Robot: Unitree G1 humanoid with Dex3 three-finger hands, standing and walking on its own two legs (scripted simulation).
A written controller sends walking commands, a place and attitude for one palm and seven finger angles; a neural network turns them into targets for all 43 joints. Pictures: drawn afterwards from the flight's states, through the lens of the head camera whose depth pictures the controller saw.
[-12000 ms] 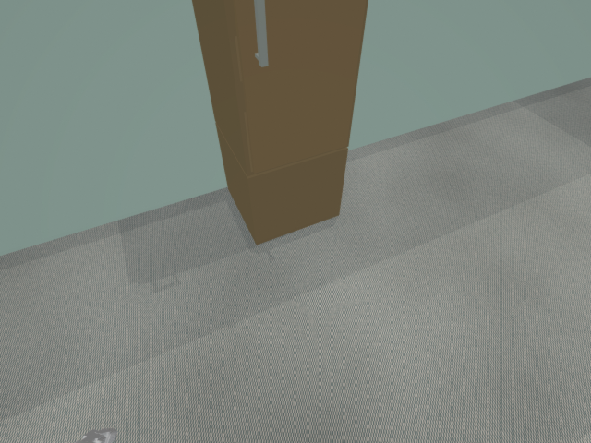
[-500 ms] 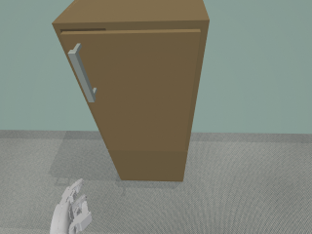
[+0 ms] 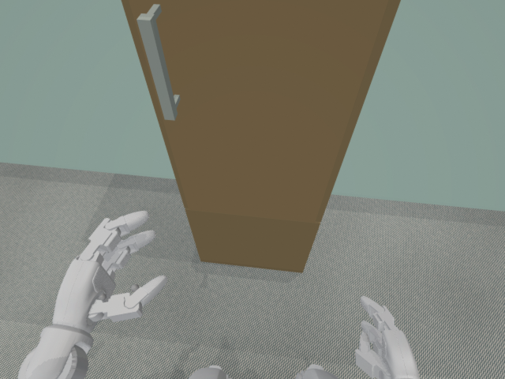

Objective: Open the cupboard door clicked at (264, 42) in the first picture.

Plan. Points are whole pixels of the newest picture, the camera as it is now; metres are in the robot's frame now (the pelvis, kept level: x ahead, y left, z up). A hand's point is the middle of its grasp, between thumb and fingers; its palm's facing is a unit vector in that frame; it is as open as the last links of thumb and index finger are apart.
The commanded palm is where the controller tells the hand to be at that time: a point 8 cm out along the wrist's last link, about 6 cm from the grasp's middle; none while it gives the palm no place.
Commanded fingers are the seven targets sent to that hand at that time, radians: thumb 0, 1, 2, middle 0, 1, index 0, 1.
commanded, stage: raise the hand with hooked fingers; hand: left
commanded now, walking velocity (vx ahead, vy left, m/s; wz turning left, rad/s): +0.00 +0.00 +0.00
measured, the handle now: (163, 67) +0.55 +0.20 +0.19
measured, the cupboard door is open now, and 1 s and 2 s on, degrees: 0 0 0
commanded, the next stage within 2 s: move the hooked fingers beside the handle in 1.44 s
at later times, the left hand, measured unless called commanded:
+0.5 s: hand (85, 221) +0.28 +0.24 +0.14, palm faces +0.04 -1.00 -0.08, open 12.9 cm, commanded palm +0.24 +0.29 +0.15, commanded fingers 0.00 -0.48 0.31 -0.30 -1.18 -0.30 -1.18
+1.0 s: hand (48, 149) +0.33 +0.28 +0.21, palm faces +0.06 -1.00 -0.07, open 14.0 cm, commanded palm +0.29 +0.31 +0.21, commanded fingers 0.00 -0.50 0.30 -0.30 -1.20 -0.30 -1.20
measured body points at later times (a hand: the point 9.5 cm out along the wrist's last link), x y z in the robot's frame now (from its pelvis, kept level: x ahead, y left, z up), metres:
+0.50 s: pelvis +0.02 +0.01 +0.04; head +0.03 +0.01 +0.49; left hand +0.27 +0.30 +0.14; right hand +0.19 -0.24 -0.03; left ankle -0.01 +0.11 -0.68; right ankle +0.04 -0.11 -0.68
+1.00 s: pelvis +0.02 +0.00 +0.05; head +0.02 -0.01 +0.50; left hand +0.32 +0.33 +0.22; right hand +0.19 -0.23 -0.03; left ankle -0.01 +0.11 -0.68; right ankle +0.04 -0.11 -0.68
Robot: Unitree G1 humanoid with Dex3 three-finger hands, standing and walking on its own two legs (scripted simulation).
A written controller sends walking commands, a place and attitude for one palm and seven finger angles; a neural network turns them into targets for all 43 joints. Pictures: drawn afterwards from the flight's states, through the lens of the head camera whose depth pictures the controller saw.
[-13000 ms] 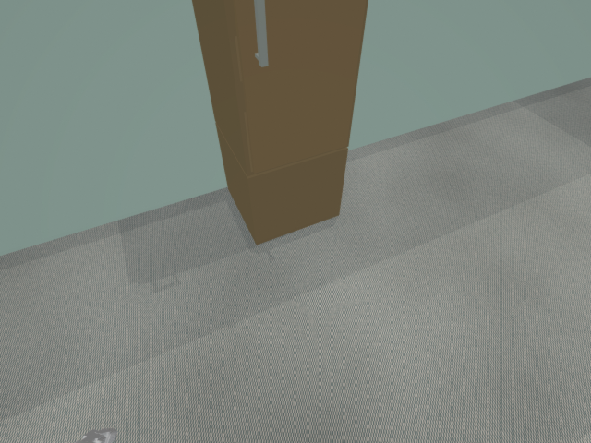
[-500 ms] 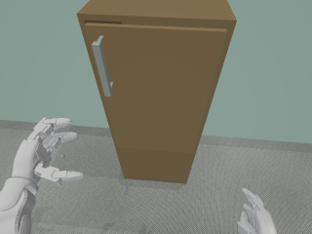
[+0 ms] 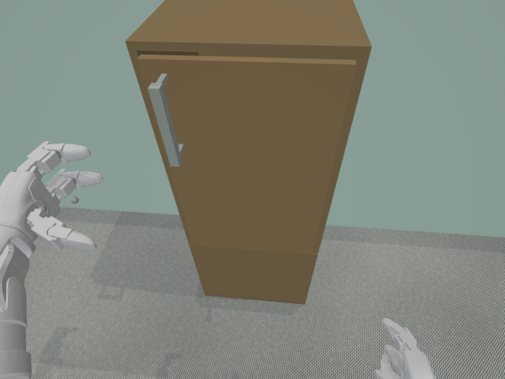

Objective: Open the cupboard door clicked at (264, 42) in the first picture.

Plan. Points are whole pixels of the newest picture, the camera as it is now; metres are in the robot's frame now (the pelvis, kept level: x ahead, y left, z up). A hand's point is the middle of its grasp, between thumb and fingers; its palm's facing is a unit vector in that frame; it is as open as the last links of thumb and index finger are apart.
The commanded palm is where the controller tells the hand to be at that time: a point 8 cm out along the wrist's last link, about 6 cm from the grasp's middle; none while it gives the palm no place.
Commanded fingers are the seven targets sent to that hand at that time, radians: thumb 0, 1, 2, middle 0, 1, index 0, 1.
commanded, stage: raise the hand with hooked fingers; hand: left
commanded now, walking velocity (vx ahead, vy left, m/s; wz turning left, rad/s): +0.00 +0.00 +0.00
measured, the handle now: (169, 122) +0.52 +0.22 +0.14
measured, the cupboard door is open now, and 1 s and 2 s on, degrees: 0 0 0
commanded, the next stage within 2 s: move the hooked fingers beside the handle in 0.44 s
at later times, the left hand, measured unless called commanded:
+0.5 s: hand (82, 203) +0.30 +0.27 +0.15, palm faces +0.07 -1.00 -0.05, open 14.0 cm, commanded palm +0.26 +0.32 +0.16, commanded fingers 0.00 -0.50 0.30 -0.30 -1.20 -0.30 -1.20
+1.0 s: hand (97, 181) +0.34 +0.27 +0.15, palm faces +0.04 -1.00 -0.04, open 14.0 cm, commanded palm +0.32 +0.32 +0.15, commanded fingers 0.00 -0.50 0.30 -0.30 -1.20 -0.30 -1.20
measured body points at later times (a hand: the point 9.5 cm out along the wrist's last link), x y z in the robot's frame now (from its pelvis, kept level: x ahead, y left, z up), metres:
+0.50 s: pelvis +0.00 +0.00 +0.00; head +0.00 -0.02 +0.45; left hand +0.29 +0.33 +0.16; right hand +0.18 -0.23 -0.07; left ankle -0.03 +0.11 -0.74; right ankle +0.03 -0.11 -0.74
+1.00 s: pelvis +0.00 +0.00 +0.00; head +0.01 -0.01 +0.45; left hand +0.33 +0.33 +0.16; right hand +0.14 -0.25 -0.09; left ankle -0.03 +0.11 -0.74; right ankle +0.03 -0.11 -0.74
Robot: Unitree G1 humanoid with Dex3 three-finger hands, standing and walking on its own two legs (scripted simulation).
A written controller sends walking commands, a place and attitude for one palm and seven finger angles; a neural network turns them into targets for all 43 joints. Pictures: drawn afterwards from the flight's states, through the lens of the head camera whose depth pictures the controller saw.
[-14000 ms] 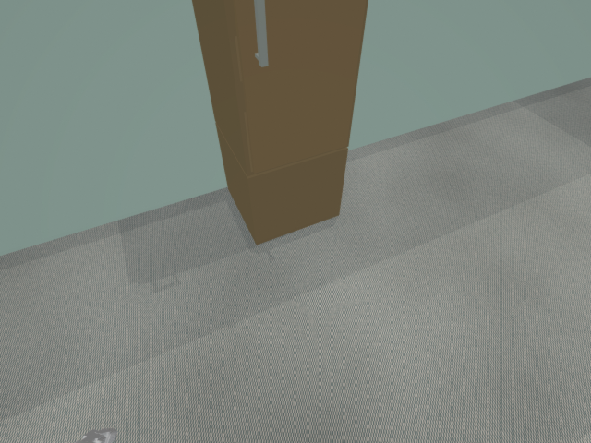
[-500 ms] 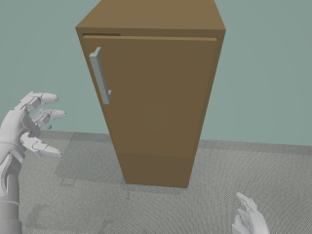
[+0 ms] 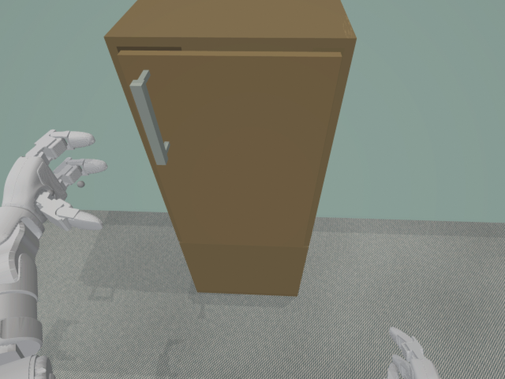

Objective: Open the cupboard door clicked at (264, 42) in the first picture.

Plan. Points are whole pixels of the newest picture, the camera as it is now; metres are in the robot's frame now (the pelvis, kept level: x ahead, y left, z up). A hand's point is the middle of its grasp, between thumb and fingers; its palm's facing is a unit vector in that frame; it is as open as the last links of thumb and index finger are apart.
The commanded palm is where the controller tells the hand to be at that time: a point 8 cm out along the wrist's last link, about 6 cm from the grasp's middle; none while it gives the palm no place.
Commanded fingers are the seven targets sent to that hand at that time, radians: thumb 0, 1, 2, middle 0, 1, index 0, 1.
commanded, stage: move the hooked fingers beside the handle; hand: left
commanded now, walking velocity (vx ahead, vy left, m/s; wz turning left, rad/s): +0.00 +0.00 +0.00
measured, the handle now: (154, 120) +0.52 +0.23 +0.14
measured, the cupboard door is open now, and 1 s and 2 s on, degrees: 0 0 0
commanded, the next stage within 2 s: slide the fingers in behind the handle in 2.00 s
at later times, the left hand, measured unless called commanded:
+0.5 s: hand (93, 161) +0.39 +0.28 +0.15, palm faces +0.06 -1.00 -0.02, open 14.0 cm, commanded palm +0.37 +0.33 +0.15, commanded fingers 0.00 -0.50 0.30 -0.30 -1.20 -0.30 -1.20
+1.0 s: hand (108, 139) +0.45 +0.28 +0.15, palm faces +0.03 -1.00 -0.02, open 14.0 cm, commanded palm +0.43 +0.33 +0.14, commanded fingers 0.00 -0.50 0.30 -0.30 -1.20 -0.30 -1.20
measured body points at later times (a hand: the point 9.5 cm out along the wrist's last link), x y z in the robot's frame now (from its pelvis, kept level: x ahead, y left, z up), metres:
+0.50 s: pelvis +0.00 +0.00 +0.00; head +0.03 -0.01 +0.44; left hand +0.38 +0.34 +0.15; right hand +0.11 -0.26 -0.10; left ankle -0.03 +0.11 -0.74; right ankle +0.03 -0.11 -0.74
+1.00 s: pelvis +0.00 +0.01 -0.01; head +0.07 +0.01 +0.44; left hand +0.44 +0.33 +0.15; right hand +0.05 -0.27 -0.12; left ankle -0.03 +0.11 -0.74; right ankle +0.03 -0.11 -0.74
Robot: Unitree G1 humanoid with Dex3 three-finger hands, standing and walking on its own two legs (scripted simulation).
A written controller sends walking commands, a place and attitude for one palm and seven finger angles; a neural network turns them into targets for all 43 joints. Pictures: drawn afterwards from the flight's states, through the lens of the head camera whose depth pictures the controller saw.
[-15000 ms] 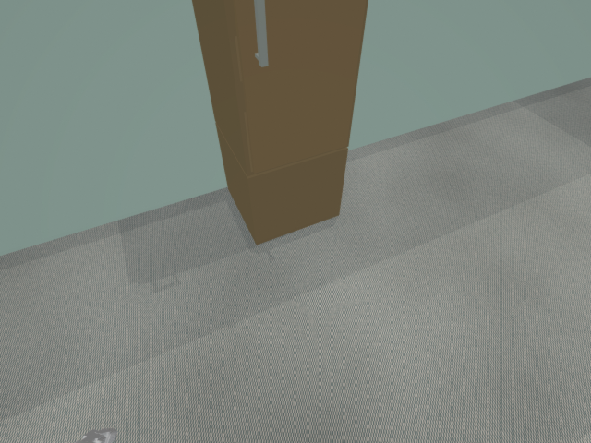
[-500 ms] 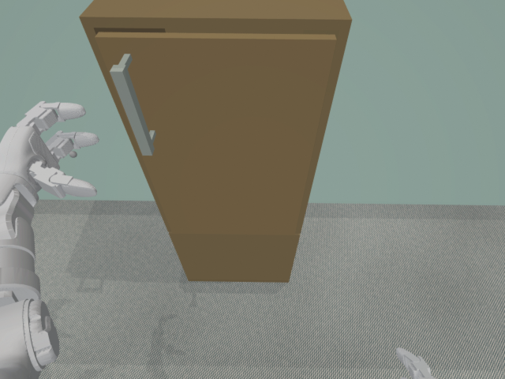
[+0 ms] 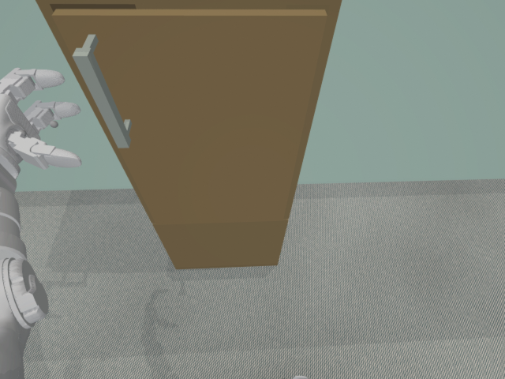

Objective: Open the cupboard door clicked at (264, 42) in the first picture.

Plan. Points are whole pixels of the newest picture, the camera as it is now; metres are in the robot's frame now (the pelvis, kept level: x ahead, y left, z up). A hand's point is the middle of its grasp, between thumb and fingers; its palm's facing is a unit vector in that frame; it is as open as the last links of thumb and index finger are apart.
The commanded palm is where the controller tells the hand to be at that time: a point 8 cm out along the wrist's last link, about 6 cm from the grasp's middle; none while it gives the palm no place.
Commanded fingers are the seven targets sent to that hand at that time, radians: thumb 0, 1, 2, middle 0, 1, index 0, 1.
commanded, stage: move the hooked fingers beside the handle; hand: left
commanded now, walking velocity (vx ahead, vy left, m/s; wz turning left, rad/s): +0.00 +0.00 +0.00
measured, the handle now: (109, 96) +0.52 +0.23 +0.15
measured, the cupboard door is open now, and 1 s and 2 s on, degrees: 0 0 0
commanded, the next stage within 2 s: slide the fingers in behind the handle in 1.00 s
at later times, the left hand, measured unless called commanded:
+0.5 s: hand (55, 120) +0.46 +0.29 +0.15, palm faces +0.02 -1.00 -0.01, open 14.0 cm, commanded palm +0.43 +0.33 +0.15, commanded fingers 0.00 -0.50 0.30 -0.30 -1.20 -0.30 -1.20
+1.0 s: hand (49, 124) +0.45 +0.29 +0.15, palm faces +0.03 -1.00 -0.01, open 14.0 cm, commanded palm +0.43 +0.34 +0.14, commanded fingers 0.00 -0.50 0.30 -0.30 -1.20 -0.30 -1.20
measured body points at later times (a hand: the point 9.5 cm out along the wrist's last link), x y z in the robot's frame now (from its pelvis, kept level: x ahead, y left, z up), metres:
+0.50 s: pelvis +0.01 +0.01 +0.00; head +0.08 +0.02 +0.44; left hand +0.45 +0.34 +0.15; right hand +0.04 -0.27 -0.11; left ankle -0.03 +0.10 -0.73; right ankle +0.03 -0.11 -0.73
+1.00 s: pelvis +0.00 +0.00 -0.01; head +0.08 +0.01 +0.44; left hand +0.44 +0.34 +0.15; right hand +0.06 -0.27 -0.11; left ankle -0.03 +0.10 -0.73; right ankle +0.03 -0.11 -0.73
